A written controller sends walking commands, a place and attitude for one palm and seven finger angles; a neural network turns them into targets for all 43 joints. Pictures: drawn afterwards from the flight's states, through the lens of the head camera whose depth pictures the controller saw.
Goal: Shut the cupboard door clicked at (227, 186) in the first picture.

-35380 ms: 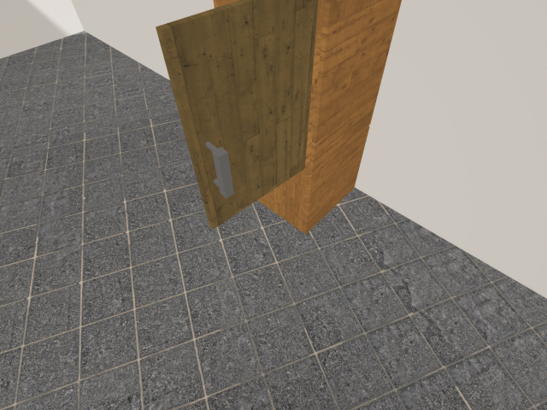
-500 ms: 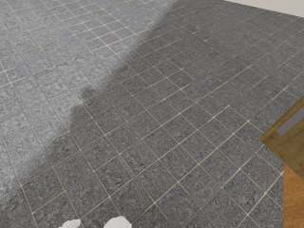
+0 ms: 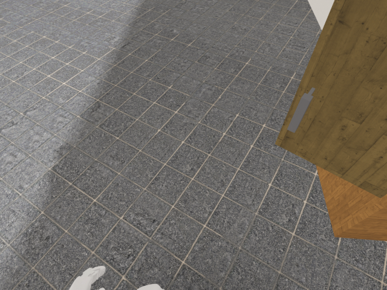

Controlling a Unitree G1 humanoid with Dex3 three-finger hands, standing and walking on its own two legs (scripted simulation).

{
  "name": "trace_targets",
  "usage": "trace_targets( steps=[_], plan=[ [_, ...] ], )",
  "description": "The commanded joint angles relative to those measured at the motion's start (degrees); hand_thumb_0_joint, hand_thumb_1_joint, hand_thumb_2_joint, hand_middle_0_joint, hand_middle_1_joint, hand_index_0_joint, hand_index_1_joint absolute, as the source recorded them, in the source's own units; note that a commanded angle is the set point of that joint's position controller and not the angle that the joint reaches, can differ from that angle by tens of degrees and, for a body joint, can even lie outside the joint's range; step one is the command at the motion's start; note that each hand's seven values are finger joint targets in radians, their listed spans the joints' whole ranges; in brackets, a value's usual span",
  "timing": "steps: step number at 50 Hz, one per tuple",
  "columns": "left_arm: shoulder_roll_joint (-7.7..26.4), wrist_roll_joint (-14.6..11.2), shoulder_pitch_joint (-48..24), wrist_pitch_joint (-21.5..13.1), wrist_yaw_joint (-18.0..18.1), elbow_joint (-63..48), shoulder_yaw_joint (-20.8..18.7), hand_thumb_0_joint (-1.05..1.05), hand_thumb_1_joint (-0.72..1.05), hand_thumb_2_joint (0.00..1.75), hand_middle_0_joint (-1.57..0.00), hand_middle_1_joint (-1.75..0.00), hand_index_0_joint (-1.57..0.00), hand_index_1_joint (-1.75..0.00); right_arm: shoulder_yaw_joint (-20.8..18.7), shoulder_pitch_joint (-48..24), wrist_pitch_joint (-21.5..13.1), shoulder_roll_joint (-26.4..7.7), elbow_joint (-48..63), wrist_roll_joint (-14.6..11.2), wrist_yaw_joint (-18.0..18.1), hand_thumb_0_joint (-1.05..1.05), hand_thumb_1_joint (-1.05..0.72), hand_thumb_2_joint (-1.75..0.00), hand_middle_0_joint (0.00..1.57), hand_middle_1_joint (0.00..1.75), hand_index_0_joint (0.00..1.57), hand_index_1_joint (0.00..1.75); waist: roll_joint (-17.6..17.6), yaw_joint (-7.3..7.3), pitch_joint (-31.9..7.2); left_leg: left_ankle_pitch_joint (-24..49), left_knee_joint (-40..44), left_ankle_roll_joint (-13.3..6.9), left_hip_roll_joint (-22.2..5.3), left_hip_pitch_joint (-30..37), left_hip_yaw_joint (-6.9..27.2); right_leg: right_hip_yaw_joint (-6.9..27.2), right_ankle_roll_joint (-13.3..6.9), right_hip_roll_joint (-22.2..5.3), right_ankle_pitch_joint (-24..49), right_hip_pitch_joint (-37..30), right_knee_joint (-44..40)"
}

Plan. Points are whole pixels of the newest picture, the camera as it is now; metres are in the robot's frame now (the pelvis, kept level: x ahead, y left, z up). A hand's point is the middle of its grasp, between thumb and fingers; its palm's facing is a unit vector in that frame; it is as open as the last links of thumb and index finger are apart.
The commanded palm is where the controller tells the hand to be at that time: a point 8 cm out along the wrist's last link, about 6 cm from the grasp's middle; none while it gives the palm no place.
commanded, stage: turn to face it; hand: left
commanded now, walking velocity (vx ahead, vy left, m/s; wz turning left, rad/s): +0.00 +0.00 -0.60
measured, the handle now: (302, 110) +0.64 -0.32 -0.08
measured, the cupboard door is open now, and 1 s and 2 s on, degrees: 57 57 57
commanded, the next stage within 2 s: take the last steps up to it in 0.98 s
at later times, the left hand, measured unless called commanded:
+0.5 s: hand (110, 281) +0.15 +0.21 -0.16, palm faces -0.22 -0.95 -0.21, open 7.4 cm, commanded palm none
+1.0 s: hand (161, 261) +0.20 +0.10 -0.15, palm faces -0.47 -0.85 -0.22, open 7.4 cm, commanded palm none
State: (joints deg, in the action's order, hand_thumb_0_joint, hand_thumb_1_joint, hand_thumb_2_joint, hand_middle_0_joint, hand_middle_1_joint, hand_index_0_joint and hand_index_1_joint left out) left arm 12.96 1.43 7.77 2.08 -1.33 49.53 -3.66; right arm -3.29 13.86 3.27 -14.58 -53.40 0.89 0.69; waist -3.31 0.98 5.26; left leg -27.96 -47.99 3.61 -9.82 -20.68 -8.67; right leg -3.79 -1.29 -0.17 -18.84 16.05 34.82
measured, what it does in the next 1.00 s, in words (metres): steps on the spot, turning right: left foot, then right foot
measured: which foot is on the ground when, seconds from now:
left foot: up 0.00-0.32, down 0.34-0.72, up 0.74-1.00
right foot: down 0.00-0.34, up 0.36-0.70, down 0.72-1.00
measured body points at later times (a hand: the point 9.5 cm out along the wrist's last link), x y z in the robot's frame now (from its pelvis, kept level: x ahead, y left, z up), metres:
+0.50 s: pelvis +0.03 +0.02 +0.02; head +0.08 +0.04 +0.46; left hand +0.17 +0.26 -0.14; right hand +0.06 -0.24 -0.11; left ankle +0.06 +0.13 -0.72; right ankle -0.05 -0.09 -0.64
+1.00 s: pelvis +0.04 -0.03 +0.01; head +0.06 -0.05 +0.46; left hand +0.22 +0.14 -0.13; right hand -0.05 -0.28 -0.13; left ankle +0.10 +0.09 -0.67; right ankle -0.03 -0.11 -0.72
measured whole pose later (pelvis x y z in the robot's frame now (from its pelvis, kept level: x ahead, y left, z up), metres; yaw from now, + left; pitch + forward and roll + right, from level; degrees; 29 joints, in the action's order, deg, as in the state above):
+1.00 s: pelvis +0.04 -0.03 +0.01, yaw -29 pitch +1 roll +0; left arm 10.4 1.5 10.6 1.3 0.2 53.3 -2.1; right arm -2.6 12.2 3.4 -13.7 -54.9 0.8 0.9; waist -1.2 0.8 3.0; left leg -22.6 -54.2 4.7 -4.0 -26.6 -1.9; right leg -0.4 -2.0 1.6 -16.1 12.3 27.1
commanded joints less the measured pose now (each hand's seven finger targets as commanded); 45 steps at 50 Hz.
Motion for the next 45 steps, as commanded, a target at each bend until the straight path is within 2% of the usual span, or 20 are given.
trace_targets(
  steps=[1,4,11,14,15,16,17,18,20,22,25,31,34,35,36,37,38,39,41,45],
  plan=[
    [11.59,-0.41,3.49,-0.64,2.16,-2.29,-3.33,0.00,0.90,0.90,-0.20,-0.30,-0.20,-0.30,-1.21,-4.99,-1.51,-5.90,6.69,0.03,1.13,0.00,-0.90,-0.90,0.20,0.30,0.20,0.30,16.60,-2.57,-6.03,0.54,-19.56,1.07,2.56,-17.81,9.76,21.98,-10.77,-16.69,29.43,-12.32,-15.38],
    [10.41,-0.29,1.72,-1.18,2.00,-3.20,-2.71,0.00,0.90,0.90,-0.20,-0.30,-0.20,-0.30,-0.83,-2.52,-1.47,-4.41,5.36,0.15,0.60,0.00,-0.90,-0.90,0.20,0.30,0.20,0.30,11.26,-0.64,-8.61,5.33,-14.26,2.03,3.80,-12.34,7.73,15.66,-9.28,-12.94,33.60,-11.09,-12.95],
    [11.84,0.17,4.08,-0.86,1.84,-2.14,-3.35,0.00,0.90,0.90,-0.20,-0.30,-0.20,-0.30,-0.60,-5.42,-2.07,-4.00,7.47,-0.42,0.76,0.00,-0.90,-0.90,0.20,0.30,0.20,0.30,10.73,-2.05,-8.71,3.79,1.70,1.61,6.78,-6.98,7.47,22.35,-10.39,-12.68,33.04,-10.36,-11.06],
    [11.86,-0.25,1.01,-0.31,1.76,-2.55,-3.50,0.00,0.90,0.90,-0.20,-0.30,-0.20,-0.30,-0.51,-0.51,-2.59,-4.12,6.29,-0.65,1.18,0.00,-0.90,-0.90,0.20,0.30,0.20,0.30,11.51,0.58,-9.19,11.77,15.75,0.87,8.07,3.85,7.18,23.04,-7.09,-10.16,29.18,-4.08,-7.58],
    [10.54,-0.61,0.44,-0.03,1.65,-2.89,-3.19,0.00,0.90,0.90,-0.20,-0.30,-0.20,-0.30,-0.62,1.54,-3.08,-5.40,5.55,-0.53,1.32,0.00,-0.90,-0.90,0.20,0.30,0.20,0.30,8.80,1.52,-9.34,17.50,23.56,0.35,6.79,11.50,7.69,21.55,-4.38,-7.29,23.51,1.53,-4.92],
    [7.23,-0.92,2.34,0.22,1.41,-3.31,-2.61,0.00,0.90,0.90,-0.20,-0.30,-0.20,-0.30,-1.20,3.07,-3.62,-9.25,5.32,0.04,1.34,0.00,-0.90,-0.90,0.20,0.30,0.20,0.30,-3.41,1.36,-11.12,22.26,29.45,-2.59,-3.22,17.57,17.70,15.81,-1.03,-0.15,7.65,7.98,2.61],
    [5.43,-1.05,4.26,0.33,0.83,-4.37,-2.16,0.00,0.90,0.90,-0.20,-0.30,-0.20,-0.30,-1.91,3.99,-3.42,-13.96,6.24,0.69,1.47,0.00,-0.90,-0.90,0.20,0.30,0.20,0.30,-16.65,0.92,-10.72,29.00,31.27,-9.33,-15.76,19.61,27.73,7.09,1.85,4.42,-16.54,15.06,16.19],
    [7.28,-0.24,2.67,0.77,0.89,-3.95,-2.37,0.00,0.90,0.90,-0.20,-0.30,-0.20,-0.30,-1.71,3.58,-3.40,-13.35,5.96,0.94,1.87,0.00,-0.90,-0.90,0.20,0.30,0.20,0.30,-14.42,2.17,-9.88,27.20,32.08,-11.41,-18.07,15.45,28.98,8.43,2.75,2.34,-17.52,15.30,27.05],
    [7.60,-0.07,1.96,0.79,-0.17,-2.97,-3.26,0.00,0.90,0.90,-0.20,-0.30,-0.20,-0.30,-0.74,-1.17,-3.56,-10.11,7.81,1.09,1.95,0.00,-0.90,-0.90,0.20,0.30,0.20,0.30,-8.10,-0.57,-5.82,29.95,31.06,-11.19,-12.97,10.33,20.47,7.44,3.54,-0.05,-11.30,15.59,34.61],
    [6.26,-0.22,2.08,1.14,-0.83,-2.59,-2.95,0.00,0.90,0.90,-0.20,-0.30,-0.20,-0.30,-0.39,-2.44,-3.69,-8.67,7.92,1.09,1.94,0.00,-0.90,-0.90,0.20,0.30,0.20,0.30,-5.19,-1.09,-5.80,34.42,29.56,-10.10,-9.46,12.21,12.64,5.36,4.33,-1.01,-7.67,15.63,33.72],
    [4.87,-0.42,1.20,1.46,-1.05,-2.95,-2.40,0.00,0.90,0.90,-0.20,-0.30,-0.20,-0.30,-0.83,0.04,-3.62,-8.56,6.36,0.80,1.73,0.00,-0.90,-0.90,0.20,0.30,0.20,0.30,-6.80,-0.08,-8.35,38.48,27.73,-10.84,-9.60,17.50,8.10,2.86,4.84,-1.79,-6.84,15.10,27.14],
    [3.97,-0.23,-1.07,0.85,-0.97,-3.49,-1.44,0.00,0.90,0.90,-0.20,-0.30,-0.20,-0.30,-1.96,1.75,-2.99,-10.04,4.10,0.92,0.85,0.00,-0.90,-0.90,0.20,0.30,0.20,0.30,-9.92,1.44,-7.16,37.14,24.77,-10.18,-10.46,14.10,4.30,-1.95,3.10,-0.26,-6.08,5.92,9.45],
    [5.69,-0.16,5.20,0.06,-0.57,-1.66,-1.84,0.00,0.90,0.90,-0.20,-0.30,-0.20,-0.30,-2.39,-0.84,-2.69,-10.44,3.96,0.41,0.54,0.00,-0.90,-0.90,0.20,0.30,0.20,0.30,-6.73,-2.35,-9.13,29.98,16.42,-5.77,-8.39,8.81,0.64,-2.04,1.43,-0.22,8.03,-6.58,-7.76],
    [10.01,0.23,8.89,-0.74,-0.02,-0.43,-2.59,0.00,0.90,0.90,-0.20,-0.30,-0.20,-0.30,-2.04,-0.77,-2.59,-7.92,4.62,-0.17,0.20,0.00,-0.90,-0.90,0.20,0.30,0.20,0.30,4.64,-4.06,-11.25,19.26,7.17,-2.36,-4.06,1.69,-2.44,7.32,-1.13,-7.80,17.30,-15.16,-13.70],
    [15.66,0.49,10.54,-1.42,0.92,0.31,-3.52,0.00,0.90,0.90,-0.20,-0.30,-0.20,-0.30,-0.65,-2.58,-2.52,-3.03,7.11,-0.13,-0.15,0.00,-0.90,-0.90,0.20,0.30,0.20,0.30,20.44,-5.24,-9.46,-7.91,-6.27,0.56,4.66,-13.61,-3.04,24.12,-7.49,-21.08,36.07,-19.75,-15.29],
    [16.02,-0.52,12.93,-1.27,1.54,0.89,-3.19,0.00,0.90,0.90,-0.20,-0.30,-0.20,-0.30,-0.35,-5.18,-1.60,-4.36,7.28,-0.09,0.71,0.00,-0.90,-0.90,0.20,0.30,0.20,0.30,14.86,-6.43,-9.38,-8.81,-14.05,0.27,4.61,-14.09,5.67,24.48,-10.95,-22.93,42.65,-15.79,-14.61],
    [14.68,-0.19,9.92,-1.43,2.21,0.89,-3.52,0.00,0.90,0.90,-0.20,-0.30,-0.20,-0.30,-0.41,-4.33,-1.56,-3.62,6.58,-0.18,1.22,0.00,-0.90,-0.90,0.20,0.30,0.20,0.30,19.82,-4.26,-9.70,-6.86,-18.23,0.36,4.72,-18.13,8.10,24.73,-11.53,-20.47,42.54,-17.54,-14.02],
    [12.38,-0.42,7.58,-1.50,2.35,0.48,-2.79,0.00,0.90,0.90,-0.20,-0.30,-0.20,-0.30,-0.50,-3.87,-1.66,-4.97,5.28,-0.11,1.31,0.00,-0.90,-0.90,0.20,0.30,0.20,0.30,19.62,-3.57,-9.16,-3.09,-20.29,0.64,4.02,-18.22,9.47,21.75,-11.07,-18.53,41.77,-16.92,-13.57],
    [9.24,-0.56,3.39,-1.48,2.50,-0.45,-1.87,0.00,0.90,0.90,-0.20,-0.30,-0.20,-0.30,-0.39,-1.68,-1.60,-4.49,3.05,-0.03,0.72,0.00,-0.90,-0.90,0.20,0.30,0.20,0.30,13.14,-1.09,-10.06,3.84,-18.66,1.11,3.38,-13.66,8.84,14.00,-9.39,-14.32,39.10,-13.94,-12.56],
    [9.00,-0.18,2.98,-1.69,2.24,-0.25,-1.55,0.00,0.90,0.90,-0.20,-0.30,-0.20,-0.30,-0.24,-0.95,-1.00,-3.17,2.10,0.16,0.39,0.00,-0.90,-0.90,0.20,0.30,0.20,0.30,10.63,-0.67,-7.12,6.35,-11.86,1.23,5.18,-9.27,7.32,13.59,-9.41,-12.99,29.49,-7.54,-15.58]
  ],
)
